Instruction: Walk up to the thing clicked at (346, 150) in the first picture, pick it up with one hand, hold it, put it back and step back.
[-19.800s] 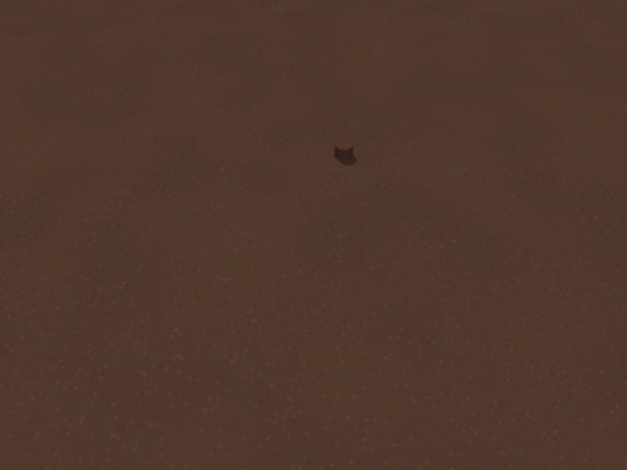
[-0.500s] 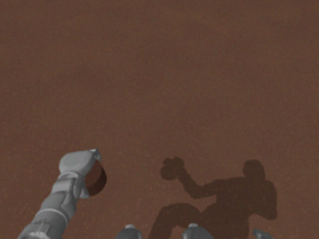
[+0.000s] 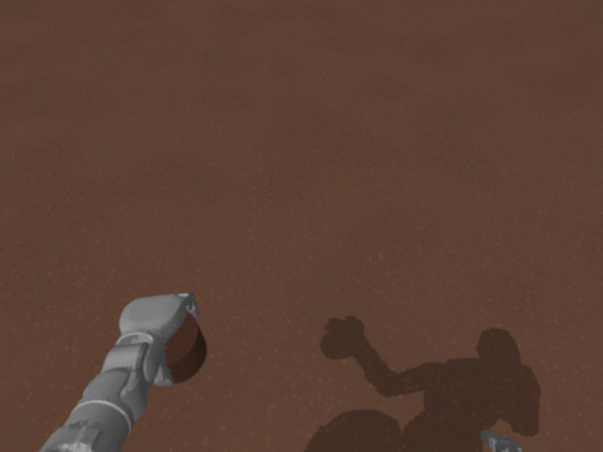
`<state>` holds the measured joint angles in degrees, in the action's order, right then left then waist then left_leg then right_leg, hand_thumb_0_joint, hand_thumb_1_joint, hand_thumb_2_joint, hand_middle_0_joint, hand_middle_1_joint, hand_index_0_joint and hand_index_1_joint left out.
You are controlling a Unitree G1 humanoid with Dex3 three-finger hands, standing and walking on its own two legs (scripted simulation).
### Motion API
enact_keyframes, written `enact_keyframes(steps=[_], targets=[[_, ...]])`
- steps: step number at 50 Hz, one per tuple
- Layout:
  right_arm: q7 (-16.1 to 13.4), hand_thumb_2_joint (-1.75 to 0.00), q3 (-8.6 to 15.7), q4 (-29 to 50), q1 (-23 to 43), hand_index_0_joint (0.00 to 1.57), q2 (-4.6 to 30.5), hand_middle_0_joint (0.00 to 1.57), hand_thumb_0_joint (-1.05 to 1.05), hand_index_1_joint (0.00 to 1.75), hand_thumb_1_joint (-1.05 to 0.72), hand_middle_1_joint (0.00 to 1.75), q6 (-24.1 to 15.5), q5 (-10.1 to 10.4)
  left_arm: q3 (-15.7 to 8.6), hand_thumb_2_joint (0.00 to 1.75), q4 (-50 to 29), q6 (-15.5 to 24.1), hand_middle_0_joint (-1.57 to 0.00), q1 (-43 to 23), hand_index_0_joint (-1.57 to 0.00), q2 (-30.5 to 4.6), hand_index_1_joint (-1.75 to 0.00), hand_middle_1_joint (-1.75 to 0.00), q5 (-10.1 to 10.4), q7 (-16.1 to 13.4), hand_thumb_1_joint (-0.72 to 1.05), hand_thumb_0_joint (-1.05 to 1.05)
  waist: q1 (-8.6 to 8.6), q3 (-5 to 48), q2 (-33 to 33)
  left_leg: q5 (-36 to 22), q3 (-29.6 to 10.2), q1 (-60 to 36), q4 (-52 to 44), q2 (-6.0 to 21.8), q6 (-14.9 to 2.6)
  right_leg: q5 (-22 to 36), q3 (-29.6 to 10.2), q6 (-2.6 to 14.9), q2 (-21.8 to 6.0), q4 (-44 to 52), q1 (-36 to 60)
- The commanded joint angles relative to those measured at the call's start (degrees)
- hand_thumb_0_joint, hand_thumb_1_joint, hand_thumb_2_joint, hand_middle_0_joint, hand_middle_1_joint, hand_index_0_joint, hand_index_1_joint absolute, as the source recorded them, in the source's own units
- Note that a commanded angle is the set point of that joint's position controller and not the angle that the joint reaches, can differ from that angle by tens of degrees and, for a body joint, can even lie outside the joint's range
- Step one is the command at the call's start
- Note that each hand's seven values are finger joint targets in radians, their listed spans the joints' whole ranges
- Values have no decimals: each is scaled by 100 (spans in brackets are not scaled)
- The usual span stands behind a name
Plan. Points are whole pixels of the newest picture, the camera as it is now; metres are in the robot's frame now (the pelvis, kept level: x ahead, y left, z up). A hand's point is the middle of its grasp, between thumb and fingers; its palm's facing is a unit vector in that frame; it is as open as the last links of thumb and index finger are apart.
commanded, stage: hold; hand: left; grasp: from above
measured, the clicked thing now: (172, 345) +0.31 +0.22 -0.11
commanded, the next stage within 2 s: crouch in 1.68 s
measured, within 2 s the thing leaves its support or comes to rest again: neither
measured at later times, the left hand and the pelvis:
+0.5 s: hand (157, 344) +0.29 +0.22 -0.05, palm faces -0.46 -0.05 -0.89, open 11.7 cm; pelvis +0.00 +0.00 +0.01, yaw +0 degrees
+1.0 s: hand (156, 345) +0.28 +0.21 -0.03, palm faces -0.45 -0.06 -0.89, open 11.8 cm; pelvis -0.01 +0.00 +0.02, yaw +0 degrees
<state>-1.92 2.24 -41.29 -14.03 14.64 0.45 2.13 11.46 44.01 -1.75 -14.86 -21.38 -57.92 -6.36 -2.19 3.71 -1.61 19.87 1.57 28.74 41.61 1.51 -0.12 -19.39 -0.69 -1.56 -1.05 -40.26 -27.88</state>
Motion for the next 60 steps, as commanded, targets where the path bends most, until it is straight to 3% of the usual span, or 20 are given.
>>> enact_keyframes(steps=[1,3,8,16,22,29,41,48,58,60], targets=[[-40,-90,329,630,49,20,858,20,0,30,-90,30,-185,-18,-580,111,-1194,-1,-87,-1900,-85,-1227,-91,-88,-16,-249,42,0,2,1610,-123,-1775,-55,-1340,-592,-224,38,1548,78,197,265,635,579],[-38,-90,336,641,69,20,847,20,0,30,-90,30,-170,-6,-510,112,-1183,10,-88,-1920,-86,-1147,-92,-90,-21,-176,44,0,-24,1553,-96,-1771,-43,-1339,-633,-221,28,1570,53,198,276,674,552],[-25,-90,335,774,188,20,852,20,0,30,-90,30,-132,13,-546,111,-1267,53,-89,-1793,-87,-1213,-91,-90,12,16,46,0,92,1431,-2,-1583,-30,-1313,-781,-242,-5,1417,50,200,271,818,745],[-33,-90,315,889,243,20,841,20,0,30,-90,30,-69,37,-573,114,-1542,88,-88,-1808,-86,-1245,-94,-92,-2,164,45,0,84,1376,45,-1697,-10,-1421,-930,-232,-34,1538,31,198,275,935,863],[-27,-90,314,890,280,20,884,20,0,30,-90,30,-51,48,-572,114,-1749,107,-86,-1976,-85,-1289,-95,-94,-18,185,45,0,82,1444,-190,-1741,-35,-1705,-1078,-162,21,1457,80,241,310,969,873],[-30,-90,267,968,416,20,845,20,0,30,-90,30,-34,61,-559,116,-1632,94,-85,-1775,-84,-1225,-97,-96,38,249,43,0,111,1158,49,-1325,-14,-1608,-1243,-213,-42,1153,43,204,257,1211,980],[-81,-90,224,1049,587,20,805,20,0,30,-90,30,-33,83,-620,113,-1953,161,-83,-1776,-82,-1290,-97,-96,62,346,41,0,175,1099,98,-1230,9,-1732,-1404,-231,-59,1051,22,198,240,1393,1128],[-106,-90,216,1025,671,20,793,20,0,30,-90,30,-2,101,-689,116,-2039,116,-83,-1755,-82,-1392,-96,-95,63,417,40,0,199,1124,35,-1345,34,-1812,-1449,-258,-69,1170,5,183,219,1459,1266],[-122,-90,186,1055,692,20,775,20,0,30,-90,30,34,139,-488,114,-2046,78,-81,-1610,-80,-1195,-97,-96,112,616,39,0,186,1051,79,-1618,10,-1959,-1587,-218,-73,1424,38,208,241,1492,1377],[-130,-90,180,1078,720,20,756,20,0,30,-90,30,44,140,-590,115,-2156,110,-81,-1797,-80,-1324,-97,-95,115,613,38,0,214,1100,36,-1623,32,-1949,-1585,-235,-81,1438,27,202,228,1513,1395]])
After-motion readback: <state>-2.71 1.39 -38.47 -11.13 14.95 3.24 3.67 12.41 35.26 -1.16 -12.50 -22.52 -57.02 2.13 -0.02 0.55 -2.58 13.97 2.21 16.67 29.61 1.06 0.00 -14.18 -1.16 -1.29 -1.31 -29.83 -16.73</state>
